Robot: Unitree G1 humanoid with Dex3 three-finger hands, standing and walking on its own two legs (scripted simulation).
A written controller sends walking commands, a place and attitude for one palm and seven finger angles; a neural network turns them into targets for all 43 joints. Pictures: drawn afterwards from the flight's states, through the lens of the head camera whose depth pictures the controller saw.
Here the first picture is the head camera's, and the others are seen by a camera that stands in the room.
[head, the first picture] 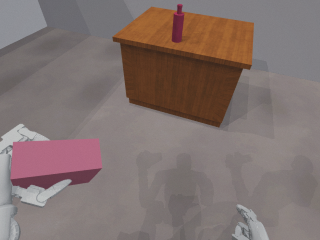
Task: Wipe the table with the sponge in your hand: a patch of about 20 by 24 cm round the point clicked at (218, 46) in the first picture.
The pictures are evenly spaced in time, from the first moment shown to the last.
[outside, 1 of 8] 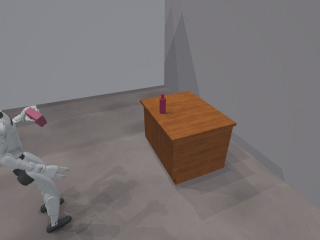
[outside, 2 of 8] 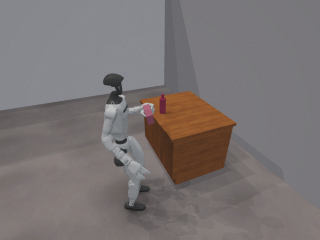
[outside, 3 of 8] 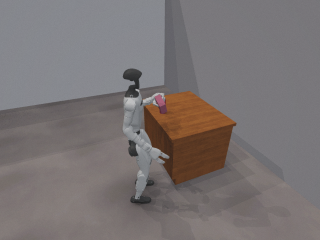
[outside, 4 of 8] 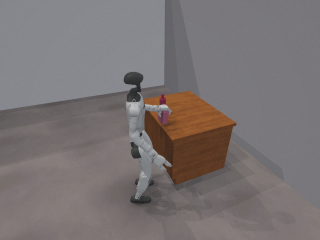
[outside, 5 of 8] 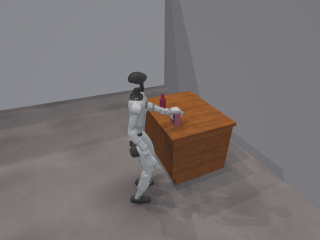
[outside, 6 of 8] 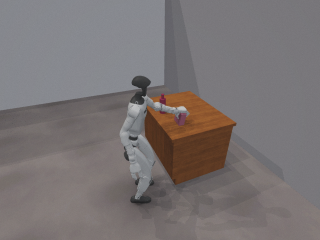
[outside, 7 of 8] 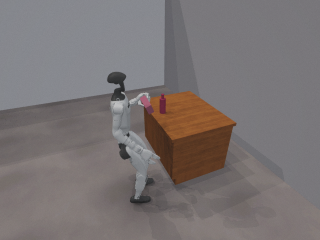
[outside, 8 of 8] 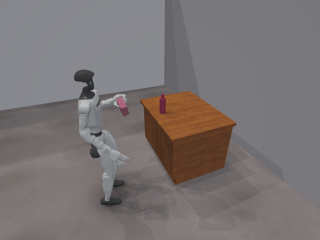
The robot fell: no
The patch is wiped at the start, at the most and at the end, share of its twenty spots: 0.00 1.00 1.00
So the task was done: yes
